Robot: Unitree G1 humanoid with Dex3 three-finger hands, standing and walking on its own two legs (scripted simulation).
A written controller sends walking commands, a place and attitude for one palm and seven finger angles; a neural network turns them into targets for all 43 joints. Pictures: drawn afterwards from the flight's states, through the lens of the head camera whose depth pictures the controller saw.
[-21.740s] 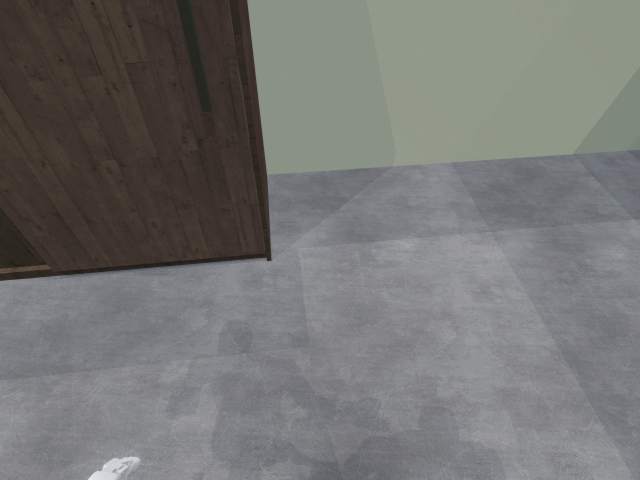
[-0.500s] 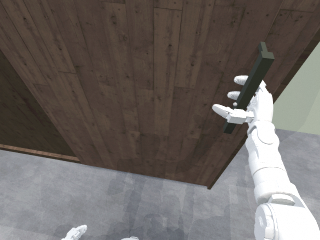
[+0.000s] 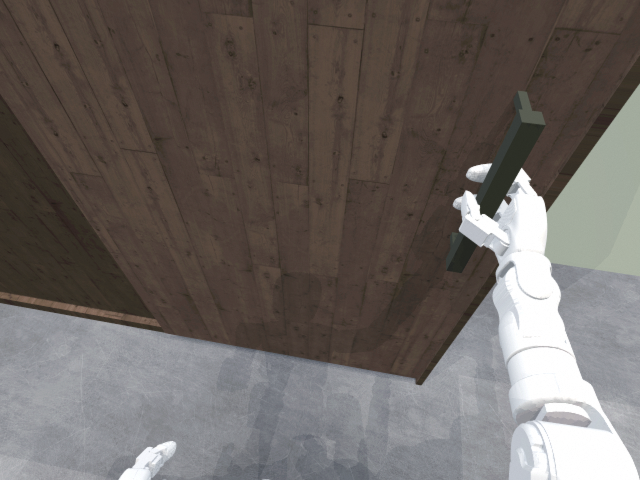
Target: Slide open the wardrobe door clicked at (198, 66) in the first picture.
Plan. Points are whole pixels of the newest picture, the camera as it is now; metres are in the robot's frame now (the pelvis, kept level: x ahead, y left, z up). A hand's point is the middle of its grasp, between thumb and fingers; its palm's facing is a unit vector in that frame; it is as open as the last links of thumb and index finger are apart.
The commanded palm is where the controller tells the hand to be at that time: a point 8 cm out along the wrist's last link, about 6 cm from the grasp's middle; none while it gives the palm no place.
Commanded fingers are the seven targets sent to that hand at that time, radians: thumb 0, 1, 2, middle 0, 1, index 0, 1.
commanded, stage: grip the handle and tug to test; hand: right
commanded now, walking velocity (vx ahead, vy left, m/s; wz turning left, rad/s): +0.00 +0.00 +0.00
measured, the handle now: (482, 195) +0.48 -0.16 +0.10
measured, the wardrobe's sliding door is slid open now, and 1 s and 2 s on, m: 0.00 0.00 0.00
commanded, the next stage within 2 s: tug the door sideways, standing still in 0.56 s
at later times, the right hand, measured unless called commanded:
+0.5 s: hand (469, 218) +0.43 -0.13 +0.11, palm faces +0.07 +1.00 +0.02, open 5.7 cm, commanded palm +0.37 -0.19 +0.11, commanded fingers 0.00 -0.90 -0.90 0.45 1.40 0.45 1.40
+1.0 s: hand (467, 217) +0.43 -0.13 +0.11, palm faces +0.12 +0.99 +0.01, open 5.7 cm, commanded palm +0.40 -0.14 +0.11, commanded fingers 0.00 -0.90 -0.90 0.45 1.40 0.45 1.40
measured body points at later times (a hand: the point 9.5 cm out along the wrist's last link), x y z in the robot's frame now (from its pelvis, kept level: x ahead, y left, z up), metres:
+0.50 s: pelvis +0.01 +0.00 +0.00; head +0.04 +0.01 +0.45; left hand +0.09 +0.25 -0.11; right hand +0.42 -0.19 +0.11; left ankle +0.02 +0.10 -0.72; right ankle -0.02 -0.10 -0.72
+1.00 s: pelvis +0.03 -0.01 +0.00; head +0.07 +0.00 +0.45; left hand +0.15 +0.23 -0.12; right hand +0.42 -0.18 +0.11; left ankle +0.02 +0.10 -0.72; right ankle -0.02 -0.11 -0.72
